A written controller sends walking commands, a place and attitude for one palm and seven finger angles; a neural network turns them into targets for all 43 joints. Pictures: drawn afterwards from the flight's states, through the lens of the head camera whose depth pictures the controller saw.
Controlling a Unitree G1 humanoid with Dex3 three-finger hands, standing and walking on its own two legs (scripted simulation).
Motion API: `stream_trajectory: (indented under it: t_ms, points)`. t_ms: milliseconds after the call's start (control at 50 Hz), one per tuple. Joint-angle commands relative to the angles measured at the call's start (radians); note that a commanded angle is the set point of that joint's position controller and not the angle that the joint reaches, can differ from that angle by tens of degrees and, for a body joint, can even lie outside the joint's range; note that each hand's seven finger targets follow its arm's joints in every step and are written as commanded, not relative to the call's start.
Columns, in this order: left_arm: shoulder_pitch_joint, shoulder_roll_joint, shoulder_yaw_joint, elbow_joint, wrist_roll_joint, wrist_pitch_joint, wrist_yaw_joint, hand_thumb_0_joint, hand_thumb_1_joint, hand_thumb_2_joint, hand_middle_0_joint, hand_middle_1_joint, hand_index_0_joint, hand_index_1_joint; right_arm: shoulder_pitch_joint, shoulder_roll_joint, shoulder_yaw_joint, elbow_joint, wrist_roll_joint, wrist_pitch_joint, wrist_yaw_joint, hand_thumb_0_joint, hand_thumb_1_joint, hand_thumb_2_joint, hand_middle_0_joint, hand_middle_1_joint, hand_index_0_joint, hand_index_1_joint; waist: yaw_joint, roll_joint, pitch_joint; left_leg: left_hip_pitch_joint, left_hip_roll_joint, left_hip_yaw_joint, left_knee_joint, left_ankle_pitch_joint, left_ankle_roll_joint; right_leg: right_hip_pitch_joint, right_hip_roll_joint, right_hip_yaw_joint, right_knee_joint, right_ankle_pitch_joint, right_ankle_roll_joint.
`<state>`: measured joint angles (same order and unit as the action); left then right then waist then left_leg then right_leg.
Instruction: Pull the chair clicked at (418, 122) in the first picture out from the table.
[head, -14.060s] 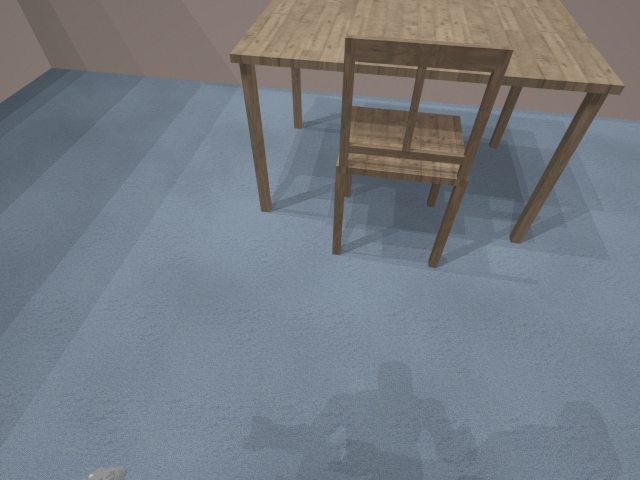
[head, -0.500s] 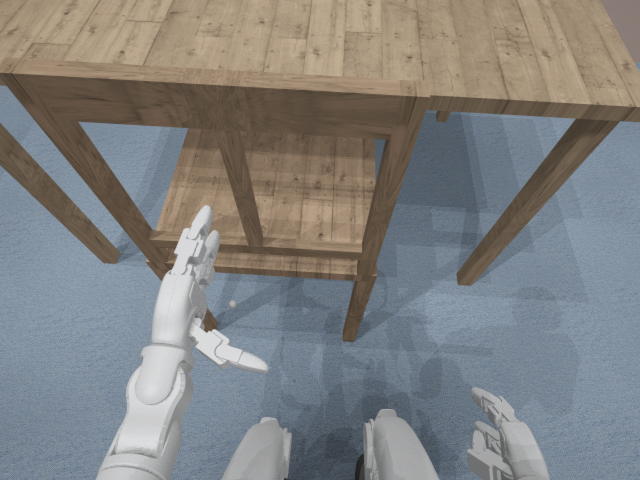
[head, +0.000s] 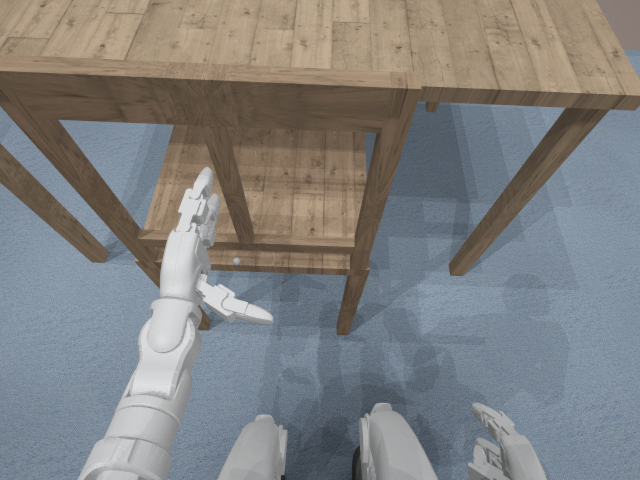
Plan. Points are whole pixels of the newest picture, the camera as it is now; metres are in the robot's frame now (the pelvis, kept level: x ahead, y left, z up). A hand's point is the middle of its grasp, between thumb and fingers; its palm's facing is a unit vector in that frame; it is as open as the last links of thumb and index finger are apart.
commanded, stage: push the fingers through the gap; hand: left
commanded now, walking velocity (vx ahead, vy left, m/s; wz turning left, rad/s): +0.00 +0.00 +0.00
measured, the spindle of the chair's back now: (233, 191) +0.48 +0.12 +0.02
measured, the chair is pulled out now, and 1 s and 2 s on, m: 0.00 0.00 0.00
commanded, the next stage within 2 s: hook a spindle and tug to test in 1.06 s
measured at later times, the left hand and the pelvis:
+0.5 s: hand (245, 229) +0.42 +0.10 +0.02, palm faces -0.04 -1.00 -0.04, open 16.9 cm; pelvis +0.00 +0.00 +0.00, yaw +0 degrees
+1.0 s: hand (240, 215) +0.44 +0.11 +0.02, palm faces -0.01 -1.00 -0.03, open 16.9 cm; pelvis +0.00 +0.00 +0.00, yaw -1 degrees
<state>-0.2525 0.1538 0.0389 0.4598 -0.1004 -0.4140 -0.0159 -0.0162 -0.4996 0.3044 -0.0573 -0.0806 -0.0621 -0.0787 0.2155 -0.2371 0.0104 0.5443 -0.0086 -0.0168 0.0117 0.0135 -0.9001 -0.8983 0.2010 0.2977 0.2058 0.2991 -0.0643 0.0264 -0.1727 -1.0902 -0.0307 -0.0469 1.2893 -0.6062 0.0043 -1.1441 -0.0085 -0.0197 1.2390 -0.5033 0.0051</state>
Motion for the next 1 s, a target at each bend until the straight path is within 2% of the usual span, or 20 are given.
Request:
stream_trajectory:
  t_ms: [0,20,60,100,220,280,320,360,400,520,540,600,640,700,740,780,820,860,920,980]
  points:
    - [-0.291,0.078,0.038,-0.169,-0.002,-0.081,0.009,0.0,-0.5,0.3,-0.06,-0.08,-0.06,-0.08,0.044,-0.139,-0.06,-0.098,0.001,-0.031,-0.004,0.0,-0.9,-0.9,0.2,0.3,0.2,0.3,-0.034,-0.02,-0.397,0.179,0.015,0.018,-0.169,0.352,0.007,0.323,0.003,-0.012,-0.14,0.279,-0.033]
    - [-0.281,0.105,0.065,-0.158,0.0,-0.085,0.014,0.0,-0.5,0.3,-0.06,-0.08,-0.06,-0.08,0.046,-0.141,-0.06,-0.098,0.0,-0.031,-0.005,0.0,-0.9,-0.9,0.2,0.3,0.2,0.3,-0.025,-0.021,-0.403,0.17,0.014,0.018,-0.171,0.351,0.007,0.332,0.005,-0.01,-0.137,0.28,-0.034]
    - [-0.317,0.088,0.05,-0.169,-0.001,-0.096,0.013,0.0,-0.5,0.3,-0.06,-0.08,-0.06,-0.08,0.048,-0.136,-0.059,-0.096,-0.002,-0.03,-0.002,0.0,-0.9,-0.9,0.2,0.3,0.2,0.3,-0.027,0.0,-0.431,0.179,0.012,0.024,-0.169,0.359,0.007,0.346,0.002,-0.004,-0.137,0.295,-0.033]
    - [-0.312,0.11,0.082,-0.136,-0.004,-0.101,0.016,0.0,-0.5,0.3,-0.06,-0.08,-0.06,-0.08,0.054,-0.138,-0.061,-0.089,-0.003,-0.03,-0.003,0.0,-0.9,-0.9,0.2,0.3,0.2,0.3,-0.025,-0.019,-0.427,0.166,0.012,0.028,-0.17,0.357,0.007,0.362,0.003,-0.003,-0.14,0.303,-0.032]
    - [-0.408,0.11,0.076,-0.073,0.0,-0.115,0.004,0.0,-0.5,0.3,-0.06,-0.08,-0.06,-0.08,0.067,-0.144,-0.061,-0.07,-0.003,-0.029,-0.002,0.0,-0.9,-0.9,0.2,0.3,0.2,0.3,-0.048,-0.001,-0.414,0.159,0.012,0.028,-0.17,0.336,0.009,0.339,0.005,-0.001,-0.146,0.284,-0.033]
    - [-0.42,0.116,0.091,-0.041,-0.002,-0.118,0.002,0.0,-0.5,0.3,-0.06,-0.08,-0.06,-0.08,0.076,-0.146,-0.063,-0.063,-0.004,-0.026,0.0,0.0,-0.9,-0.9,0.2,0.3,0.2,0.3,-0.045,-0.007,-0.429,0.163,0.013,0.031,-0.17,0.342,0.008,0.341,0.006,0.0,-0.147,0.29,-0.032]
    - [-0.474,0.099,0.075,-0.003,0.003,-0.118,0.002,0.0,-0.5,0.3,-0.06,-0.08,-0.06,-0.08,0.084,-0.146,-0.062,-0.056,-0.005,-0.025,0.001,0.0,-0.9,-0.9,0.2,0.3,0.2,0.3,-0.061,0.002,-0.408,0.155,0.012,0.027,-0.17,0.332,0.009,0.321,0.007,-0.004,-0.146,0.278,-0.032]
    - [-0.509,0.123,0.098,-0.007,0.007,-0.131,0.007,0.0,-0.5,0.3,-0.06,-0.08,-0.06,-0.08,0.089,-0.148,-0.065,-0.051,-0.007,-0.024,0.0,0.0,-0.9,-0.9,0.2,0.3,0.2,0.3,-0.055,0.007,-0.44,0.164,0.012,0.028,-0.166,0.342,0.007,0.326,0.006,0.0,-0.14,0.285,-0.032]
    - [-0.527,0.101,0.083,0.015,0.012,-0.135,0.011,0.0,-0.5,0.3,-0.06,-0.08,-0.06,-0.08,0.093,-0.146,-0.065,-0.048,-0.01,-0.022,0.002,0.0,-0.9,-0.9,0.2,0.3,0.2,0.3,-0.061,0.012,-0.449,0.187,0.014,0.024,-0.167,0.368,0.005,0.313,0.007,-0.006,-0.135,0.298,-0.033]
    - [-0.6,0.154,0.144,0.12,0.032,-0.136,0.037,0.0,-0.5,0.3,-0.06,-0.08,-0.06,-0.08,0.114,-0.151,-0.063,-0.036,-0.016,-0.007,0.008,0.0,-0.9,-0.9,0.2,0.3,0.2,0.3,-0.067,-0.007,-0.43,0.124,0.009,0.032,-0.16,0.33,0.01,0.321,0.01,0.001,-0.136,0.284,-0.032]
    - [-0.632,0.153,0.142,0.12,0.034,-0.142,0.039,0.0,-0.5,0.3,-0.06,-0.08,-0.06,-0.08,0.115,-0.149,-0.062,-0.033,-0.017,-0.005,0.007,0.0,-0.9,-0.9,0.2,0.3,0.2,0.3,-0.077,-0.015,-0.441,0.122,0.009,0.034,-0.156,0.327,0.012,0.324,0.009,0.005,-0.138,0.288,-0.029]
    - [-0.641,0.168,0.162,0.136,0.039,-0.155,0.04,0.0,-0.5,0.3,-0.06,-0.08,-0.06,-0.08,0.122,-0.148,-0.063,-0.037,-0.019,-0.004,0.008,0.0,-0.9,-0.9,0.2,0.3,0.2,0.3,-0.064,0.001,-0.481,0.135,0.009,0.035,-0.162,0.345,0.008,0.344,0.01,0.006,-0.132,0.303,-0.031]
    - [-0.692,0.17,0.161,0.164,0.038,-0.155,0.038,0.0,-0.5,0.3,-0.06,-0.08,-0.06,-0.08,0.133,-0.149,-0.061,-0.025,-0.021,-0.001,0.009,0.0,-0.9,-0.9,0.2,0.3,0.2,0.3,-0.084,0.001,-0.473,0.13,0.01,0.035,-0.152,0.347,0.011,0.33,0.012,0.008,-0.132,0.307,-0.029]
    - [-0.671,0.17,0.17,0.197,0.031,-0.151,0.025,0.0,-0.5,0.3,-0.06,-0.08,-0.06,-0.08,0.138,-0.153,-0.062,-0.029,-0.019,0.003,0.012,0.0,-0.9,-0.9,0.2,0.3,0.2,0.3,-0.079,-0.015,-0.47,0.11,0.009,0.042,-0.156,0.322,0.013,0.345,0.012,0.012,-0.144,0.293,-0.028]
    - [-0.66,0.193,0.189,0.178,0.03,-0.156,0.017,0.0,-0.5,0.3,-0.06,-0.08,-0.06,-0.08,0.144,-0.155,-0.062,-0.034,-0.02,0.006,0.013,0.0,-0.9,-0.9,0.2,0.3,0.2,0.3,-0.066,-0.001,-0.5,0.13,0.01,0.04,-0.162,0.357,0.01,0.362,0.014,0.01,-0.134,0.326,-0.032]
    - [-0.635,0.179,0.179,0.162,0.021,-0.156,0.008,0.0,-0.5,0.3,-0.06,-0.08,-0.06,-0.08,0.144,-0.153,-0.065,-0.037,-0.018,0.008,0.015,0.0,-0.9,-0.9,0.2,0.3,0.2,0.3,-0.064,0.008,-0.508,0.145,0.012,0.043,-0.163,0.374,0.008,0.367,0.014,0.011,-0.138,0.342,-0.031]
    - [-0.645,0.173,0.173,0.175,0.017,-0.154,0.005,0.0,-0.5,0.3,-0.06,-0.08,-0.06,-0.08,0.151,-0.154,-0.063,-0.033,-0.017,0.009,0.015,0.0,-0.9,-0.9,0.2,0.3,0.2,0.3,-0.077,-0.014,-0.479,0.128,0.012,0.039,-0.165,0.359,0.012,0.363,0.016,0.007,-0.143,0.331,-0.03]
    - [-0.632,0.179,0.18,0.159,0.018,-0.16,0.004,0.0,-0.5,0.3,-0.06,-0.08,-0.06,-0.08,0.149,-0.153,-0.065,-0.033,-0.017,0.01,0.016,0.0,-0.9,-0.9,0.2,0.3,0.2,0.3,-0.065,0.006,-0.483,0.135,0.011,0.044,-0.166,0.359,0.01,0.361,0.014,0.011,-0.143,0.329,-0.031]
    - [-0.649,0.194,0.187,0.144,0.018,-0.168,0.007,0.0,-0.5,0.3,-0.06,-0.08,-0.06,-0.08,0.152,-0.156,-0.066,-0.031,-0.018,0.008,0.014,0.0,-0.9,-0.9,0.2,0.3,0.2,0.3,-0.074,-0.005,-0.473,0.14,0.014,0.038,-0.165,0.365,0.011,0.352,0.016,0.008,-0.141,0.332,-0.03]
    - [-0.657,0.158,0.152,0.119,0.019,-0.181,0.004,0.0,-0.5,0.3,-0.06,-0.08,-0.06,-0.08,0.147,-0.154,-0.068,-0.027,-0.019,0.005,0.016,0.0,-0.9,-0.9,0.2,0.3,0.2,0.3,-0.075,0.028,-0.486,0.188,0.017,0.033,-0.168,0.386,0.006,0.325,0.015,0.001,-0.14,0.325,-0.032]
